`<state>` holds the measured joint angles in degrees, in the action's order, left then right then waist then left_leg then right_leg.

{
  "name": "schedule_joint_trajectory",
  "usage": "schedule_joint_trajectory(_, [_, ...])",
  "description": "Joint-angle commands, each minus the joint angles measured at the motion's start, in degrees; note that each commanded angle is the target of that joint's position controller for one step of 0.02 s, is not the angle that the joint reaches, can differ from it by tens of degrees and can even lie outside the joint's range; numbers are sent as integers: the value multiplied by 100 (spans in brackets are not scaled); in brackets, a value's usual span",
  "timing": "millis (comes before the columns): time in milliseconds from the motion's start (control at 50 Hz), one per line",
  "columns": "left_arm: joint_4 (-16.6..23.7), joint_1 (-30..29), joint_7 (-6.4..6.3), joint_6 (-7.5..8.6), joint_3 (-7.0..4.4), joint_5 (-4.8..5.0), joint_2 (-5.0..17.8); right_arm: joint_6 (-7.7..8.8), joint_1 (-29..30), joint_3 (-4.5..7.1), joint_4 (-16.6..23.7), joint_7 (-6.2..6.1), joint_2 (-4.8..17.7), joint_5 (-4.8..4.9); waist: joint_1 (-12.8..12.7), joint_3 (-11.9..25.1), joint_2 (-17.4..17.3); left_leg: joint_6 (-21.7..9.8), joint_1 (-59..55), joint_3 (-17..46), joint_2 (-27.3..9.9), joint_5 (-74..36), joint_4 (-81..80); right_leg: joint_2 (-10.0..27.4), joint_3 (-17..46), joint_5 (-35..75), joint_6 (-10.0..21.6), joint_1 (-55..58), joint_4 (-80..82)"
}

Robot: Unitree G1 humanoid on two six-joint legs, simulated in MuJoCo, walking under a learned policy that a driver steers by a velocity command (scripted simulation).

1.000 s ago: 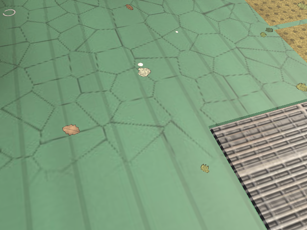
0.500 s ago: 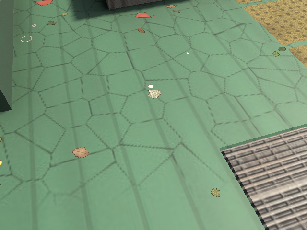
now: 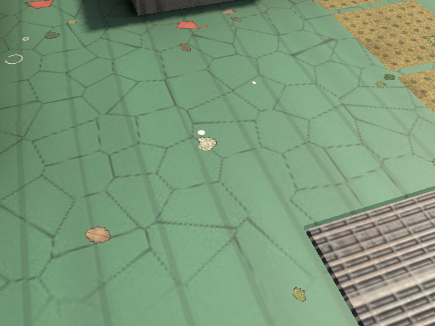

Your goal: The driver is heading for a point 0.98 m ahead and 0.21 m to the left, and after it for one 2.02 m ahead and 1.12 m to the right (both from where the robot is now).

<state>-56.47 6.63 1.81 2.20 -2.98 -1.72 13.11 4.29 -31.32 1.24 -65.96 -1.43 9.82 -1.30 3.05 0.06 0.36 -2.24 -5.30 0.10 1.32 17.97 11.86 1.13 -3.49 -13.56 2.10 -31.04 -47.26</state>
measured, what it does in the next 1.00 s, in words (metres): walks ahead, turning left: right foot, then left foot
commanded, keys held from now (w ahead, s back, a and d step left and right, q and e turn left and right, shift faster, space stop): w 0.10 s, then w+q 0.18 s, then q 0.66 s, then no key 0.06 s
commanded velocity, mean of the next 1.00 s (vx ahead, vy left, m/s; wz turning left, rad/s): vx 0.24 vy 0.00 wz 0.39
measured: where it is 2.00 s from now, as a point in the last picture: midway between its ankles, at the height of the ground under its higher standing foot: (186, 315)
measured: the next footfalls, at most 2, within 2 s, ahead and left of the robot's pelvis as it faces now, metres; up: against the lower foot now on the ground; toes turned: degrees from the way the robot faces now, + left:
right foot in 0.14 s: +0.23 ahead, -0.11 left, +0.00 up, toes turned -4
left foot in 0.62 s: +0.41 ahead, +0.07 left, +0.00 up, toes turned +18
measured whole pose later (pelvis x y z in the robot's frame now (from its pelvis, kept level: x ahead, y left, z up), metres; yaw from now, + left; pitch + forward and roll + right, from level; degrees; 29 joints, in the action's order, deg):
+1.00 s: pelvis +0.32 -0.02 +0.00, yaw +25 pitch +2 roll -1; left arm -47.3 7.8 -2.3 -2.6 -3.3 -1.3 13.3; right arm -1.7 -12.6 5.2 -48.3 -0.2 14.5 -1.3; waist 2.5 -2.8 0.4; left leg -6.3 20.3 4.5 7.8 4.1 23.5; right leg 1.5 4.0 -21.7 -2.4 -28.0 -52.2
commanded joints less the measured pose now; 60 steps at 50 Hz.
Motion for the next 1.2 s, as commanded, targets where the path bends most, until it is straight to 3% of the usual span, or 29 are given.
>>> schedule_joint_trajectory(20, [655, -987, 35, 45, 61, 35, 46, 105, -114, 93, 157, 2, 692, -7, -13, -1000, -800, -822, 708, 683, -1256, -2234, -402, -76, -252, 288, 38, -339, 664])
schedule_joint_trajectory(80, [680, -675, -33, 36, 8, 68, 225, 118, 3, 121, 179, 11, 852, 7, -252, -787, -857, -705, 829, 483, -1385, -3845, 134, -311, -424, 276, 306, 813, 1174])
schedule_joint_trajectory(120, [240, 703, -136, 107, -147, 73, 486, 110, 112, 124, 207, 29, 908, 52, -854, -49, -524, -486, 999, 155, -1132, -5052, 1867, -568, -448, 462, 517, 2548, 1726])
schedule_joint_trajectory(140, [35, 1564, -204, 177, -266, -21, 799, 114, 158, 99, 295, 58, 868, 72, -1192, 442, -319, -384, 1960, 71, -894, -3921, 3201, 73, 256, 82, 665, 3884, 1899])
schedule_joint_trajectory(160, [-2, 2239, -231, 205, -385, -163, 1419, 90, -264, -50, 514, 111, 153, 195, -1059, 1379, 924, -167, 3468, -252, -190, -171, 5342, 2019, 2945, -1271, 1142, 5243, 2493])
schedule_joint_trajectory(180, [-2, 2051, -182, 132, -392, 11, 1378, 52, -130, 103, 478, 99, 563, 135, -1048, 1465, 703, -269, 3827, 299, 94, 1004, 6328, 2418, 4430, -1816, 1430, 4570, 3483])
schedule_joint_trajectory(200, [125, 1258, -176, 128, -300, 78, 1077, 6, 366, 164, 653, 105, 673, 78, -665, 472, 372, -359, 4090, 373, -338, 491, 6485, 2217, 3566, -2226, 1243, 3681, 3567])
schedule_joint_trajectory(220, [242, 734, -148, 189, -194, 101, 663, 18, 659, 150, 729, 148, 574, 45, -543, -81, 163, -384, 3974, 331, -546, 42, 6185, 1954, 2783, -1642, 1090, 2806, 3788])
schedule_joint_trajectory(240, [241, 538, -148, 251, -134, 78, 460, -13, 687, 163, 711, 166, 445, 33, -362, -329, 174, -392, 3726, 324, -667, -139, 5919, 1677, 2123, -1022, 885, 2318, 3901])
schedule_joint_trajectory(280, [115, 658, -198, 342, -42, 71, 190, -158, 520, 189, 682, 225, 310, -70, -123, -396, 295, -327, 3343, 295, -746, -214, 5629, 1406, 1247, -108, 716, 1874, 3971])
schedule_joint_trajectory(380, [24, 1103, -307, 472, -13, 72, 288, -355, 1255, 256, 1092, 244, 238, -46, 18, -482, 266, -152, 3856, -78, -640, -786, 4902, 1327, -123, 3538, 779, 2102, 3560])
schedule_joint_trajectory(480, [26, 1253, -420, 361, 1, 115, 402, -339, 2186, 160, 1516, 340, 133, -31, -210, -321, 498, -166, 3213, -658, -328, -1778, 2988, 1126, -873, 4092, 623, 2262, 3086])
schedule_joint_trajectory(540, [17, 1357, -482, 263, -67, 112, 551, -342, 2139, 210, 1624, 332, 332, -100, -197, -147, 536, -338, 2968, -772, -155, -1277, 2635, 1334, -893, 4674, 576, 2752, 2406])
schedule_joint_trajectory(600, [114, 1274, -493, 119, -156, 114, 682, -238, 1365, 342, 1471, 283, 576, -145, 117, 289, 328, -651, 2092, -809, 199, -1102, 1834, 1308, -976, 4587, 386, 2871, 531])
schedule_joint_trajectory(620, [193, 1383, -458, 87, -195, 129, 775, -149, 988, 460, 1453, 229, 975, -178, 344, 630, -228, -904, 1248, -63, -294, -2809, 1334, 1017, -1048, 3027, 86, 2248, -908])
schedule_joint_trajectory(640, [457, 1808, -405, 36, -102, 74, 207, -158, 1134, 626, 1551, 170, 1661, -114, -184, 1050, -1328, -1674, 18, 1874, -1978, -6674, 1969, 54, -984, -2320, -191, 628, -2712])
schedule_joint_trajectory(660, [571, 1709, -382, -58, -99, 83, 334, -297, 849, 679, 1630, 161, 1753, 133, 120, 1816, -1038, -2449, -232, 3075, -2384, -5514, 1310, -312, 165, -2551, -273, -4, -3430])
schedule_joint_trajectory(680, [640, 1339, -376, -98, -105, 70, 388, -399, 1242, 636, 1755, 118, 1535, 155, 38, 1227, -426, -2315, 367, 2759, -2260, -3882, 943, -4, 415, -2109, -287, -290, -3422])
schedule_joint_trajectory(700, [722, 942, -375, -89, -108, 69, 376, -462, 1682, 540, 1837, 77, 1202, 129, -44, 490, -177, -2046, 1117, 2408, -1942, -2998, 649, 138, 459, -1623, -284, -403, -3046])
schedule_joint_trajectory(720, [758, 789, -396, -97, -133, 34, 425, -491, 1868, 481, 1849, 53, 1003, 109, -185, 157, -45, -1750, 1544, 2096, -1619, -2726, 508, 240, 501, -1303, -299, -302, -2596])
schedule_joint_trajectory(760, [730, 992, -411, -245, -144, -64, 402, -482, 1967, 446, 1897, 37, 876, 73, -341, 233, -174, -1460, 1944, 1675, -1231, -2651, 449, 208, 485, -986, -322, 173, -2135])
schedule_joint_trajectory(820, [809, 991, -408, -373, -116, -4, 286, -412, 1910, 512, 1941, 95, 1125, 28, -379, 463, -208, -1305, 1932, 1604, -1024, -2616, 495, 102, 514, -858, -383, 264, -1671])
schedule_joint_trajectory(900, [1067, 490, -421, -462, -139, 13, 429, -507, 1824, 561, 2015, 104, 1264, 23, -196, 411, -555, -1133, 1875, 2005, -887, -699, 248, 45, 615, -768, -479, 53, -1001])
schedule_joint_trajectory(960, [1187, 307, -426, -461, -139, 47, 476, -565, 1766, 582, 2059, 108, 1306, 2, -112, 333, -650, -1089, 1802, 2322, -912, 50, 128, -23, 656, -794, -478, 42, -588])
schedule_joint_trajectory(1080, [1191, 590, -447, -363, -80, 142, 442, -610, 1867, 529, 2070, 135, 1194, -71, -121, 373, -786, -1006, 2004, 2407, -911, -352, 240, -256, 457, -1115, -198, 1081, 514])
schedule_joint_trajectory(1140, [1041, 1211, -472, -291, -53, 149, 381, -683, 1948, 491, 2029, 101, 1153, 33, -413, 267, -677, -659, 2402, 2386, -724, -315, 496, -377, 308, -400, 84, 2176, 2398])
schedule_joint_trajectory(1160, [1078, 1142, -500, -244, -81, 85, 582, -675, 1841, 439, 2036, 74, 984, 70, -327, 136, -208, -352, 2735, 2133, -408, 160, 859, 99, 876, -439, 207, 2426, 3125])
schedule_joint_trajectory(1180, [1270, 935, -514, -213, -139, -27, 1030, -645, 1660, 346, 2100, 71, 656, 161, -187, 281, 950, -34, 3272, 1270, 312, 747, 2021, 1520, 2585, -954, 628, 2636, 3757])
schedule_joint_trajectory(1200, [1328, 529, -464, -190, -146, -47, 1125, -600, 1962, 448, 2105, 44, 1028, 39, -255, -228, 996, 53, 3299, 662, 753, 1157, 2885, 2082, 3043, -78, 1095, 1574, 3822])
